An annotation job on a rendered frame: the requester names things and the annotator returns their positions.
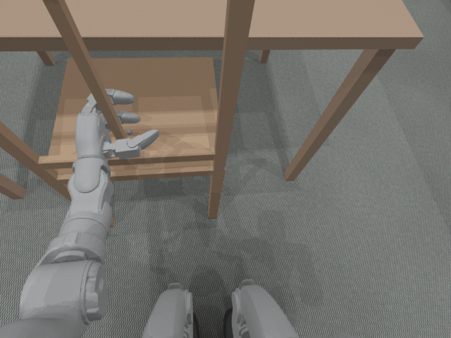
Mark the robot left forearm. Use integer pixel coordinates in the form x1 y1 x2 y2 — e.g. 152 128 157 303
19 157 113 320

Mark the table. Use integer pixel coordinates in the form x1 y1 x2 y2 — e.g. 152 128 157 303
0 0 424 199

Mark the right robot thigh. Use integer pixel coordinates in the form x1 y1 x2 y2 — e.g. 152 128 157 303
232 285 299 338

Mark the left robot upper arm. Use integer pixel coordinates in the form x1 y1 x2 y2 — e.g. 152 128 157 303
0 260 109 338

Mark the chair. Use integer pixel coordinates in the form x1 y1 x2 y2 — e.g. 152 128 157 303
0 0 255 227

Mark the robot thigh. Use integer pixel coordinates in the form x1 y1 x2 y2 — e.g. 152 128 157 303
142 289 193 338
232 285 299 338

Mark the robot left hand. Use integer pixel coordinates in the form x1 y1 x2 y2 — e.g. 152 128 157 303
75 89 159 163

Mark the left robot thigh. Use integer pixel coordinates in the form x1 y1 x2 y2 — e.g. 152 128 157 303
142 289 193 338

